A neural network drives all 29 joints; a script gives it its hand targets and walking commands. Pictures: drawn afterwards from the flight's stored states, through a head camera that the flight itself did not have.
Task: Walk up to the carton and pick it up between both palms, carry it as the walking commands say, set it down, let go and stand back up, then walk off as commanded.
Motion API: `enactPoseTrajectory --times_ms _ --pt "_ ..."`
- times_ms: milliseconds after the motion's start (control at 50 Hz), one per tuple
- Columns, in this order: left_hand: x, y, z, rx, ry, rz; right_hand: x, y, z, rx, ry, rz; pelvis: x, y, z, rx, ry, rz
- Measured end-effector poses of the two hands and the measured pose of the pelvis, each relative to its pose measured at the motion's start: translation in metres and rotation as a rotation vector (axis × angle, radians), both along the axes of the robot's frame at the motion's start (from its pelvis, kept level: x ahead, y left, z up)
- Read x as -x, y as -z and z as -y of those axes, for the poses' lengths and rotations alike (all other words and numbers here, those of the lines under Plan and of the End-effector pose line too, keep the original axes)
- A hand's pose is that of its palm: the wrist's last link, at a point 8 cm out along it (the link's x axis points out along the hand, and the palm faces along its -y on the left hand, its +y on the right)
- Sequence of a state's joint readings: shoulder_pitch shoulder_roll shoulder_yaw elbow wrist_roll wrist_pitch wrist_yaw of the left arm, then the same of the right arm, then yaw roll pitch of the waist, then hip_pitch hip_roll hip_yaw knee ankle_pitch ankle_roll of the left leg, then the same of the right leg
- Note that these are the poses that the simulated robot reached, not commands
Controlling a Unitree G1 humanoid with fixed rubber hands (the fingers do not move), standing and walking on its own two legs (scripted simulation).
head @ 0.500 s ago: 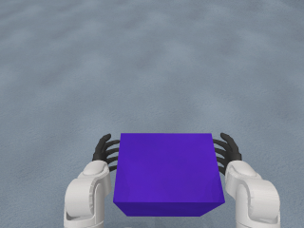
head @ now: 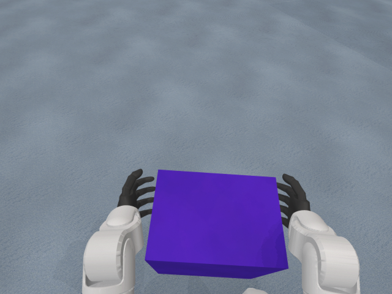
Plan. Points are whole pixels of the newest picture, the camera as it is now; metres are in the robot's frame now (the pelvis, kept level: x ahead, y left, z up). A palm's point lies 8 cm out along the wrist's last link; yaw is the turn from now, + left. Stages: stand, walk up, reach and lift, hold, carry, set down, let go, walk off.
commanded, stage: carry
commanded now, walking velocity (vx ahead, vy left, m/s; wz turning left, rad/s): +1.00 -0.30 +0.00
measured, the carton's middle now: (210, 231) +0.24 -0.01 +0.00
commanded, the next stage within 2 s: none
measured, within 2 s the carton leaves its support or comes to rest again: neither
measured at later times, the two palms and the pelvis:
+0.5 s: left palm (189, 78) +0.67 +0.02 +0.09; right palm (281, 73) +0.70 -0.27 +0.08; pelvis +0.44 -0.16 -0.01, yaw +7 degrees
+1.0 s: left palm (213, 19) +1.18 -0.10 +0.07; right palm (277, 17) +1.19 -0.39 +0.08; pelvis +0.93 -0.25 -0.03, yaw +4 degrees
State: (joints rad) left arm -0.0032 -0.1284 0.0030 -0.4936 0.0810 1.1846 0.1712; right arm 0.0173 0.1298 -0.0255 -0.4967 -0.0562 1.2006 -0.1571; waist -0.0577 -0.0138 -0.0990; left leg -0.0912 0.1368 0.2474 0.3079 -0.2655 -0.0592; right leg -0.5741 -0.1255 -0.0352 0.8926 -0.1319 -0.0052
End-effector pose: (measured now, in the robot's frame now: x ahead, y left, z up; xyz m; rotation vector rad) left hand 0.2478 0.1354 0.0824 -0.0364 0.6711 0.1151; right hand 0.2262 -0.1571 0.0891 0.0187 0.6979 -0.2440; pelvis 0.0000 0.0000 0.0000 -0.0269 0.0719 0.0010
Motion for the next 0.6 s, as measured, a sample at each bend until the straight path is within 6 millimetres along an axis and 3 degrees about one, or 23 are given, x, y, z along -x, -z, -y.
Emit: enactPoseTrajectory --times_ms 80,180,260,340,420,500,600 --pt "-0.069 0.000 0.019 0.005 -0.047 0.044 -0.083 -0.001 0.020 0.007 -0.047 0.041 -0.073 0.008 0.031 0.009 -0.019 -0.003" --pt "-0.159 0.016 0.052 -0.027 -0.145 0.086 -0.201 0.024 0.051 0.001 -0.140 0.074 -0.173 0.041 0.084 0.001 -0.086 0.028" --pt "-0.215 0.026 0.072 -0.053 -0.188 -0.021 -0.274 0.038 0.067 -0.018 -0.182 -0.024 -0.232 0.031 0.112 -0.003 -0.109 0.016" --pt "-0.270 0.015 0.085 -0.062 -0.216 -0.059 -0.337 0.030 0.079 -0.024 -0.211 -0.057 -0.294 0.013 0.130 -0.010 -0.136 0.003" --pt "-0.339 0.001 0.098 -0.059 -0.221 -0.022 -0.406 0.014 0.092 -0.008 -0.216 -0.010 -0.362 0.006 0.145 -0.014 -0.136 -0.002" --pt "-0.418 -0.005 0.114 -0.049 -0.197 0.031 -0.477 0.005 0.109 0.004 -0.191 0.043 -0.437 0.011 0.155 -0.020 -0.116 0.004" --pt "-0.526 0.008 0.128 -0.039 -0.157 0.059 -0.573 0.016 0.124 0.014 -0.145 0.070 -0.543 0.034 0.160 -0.040 -0.082 0.012"
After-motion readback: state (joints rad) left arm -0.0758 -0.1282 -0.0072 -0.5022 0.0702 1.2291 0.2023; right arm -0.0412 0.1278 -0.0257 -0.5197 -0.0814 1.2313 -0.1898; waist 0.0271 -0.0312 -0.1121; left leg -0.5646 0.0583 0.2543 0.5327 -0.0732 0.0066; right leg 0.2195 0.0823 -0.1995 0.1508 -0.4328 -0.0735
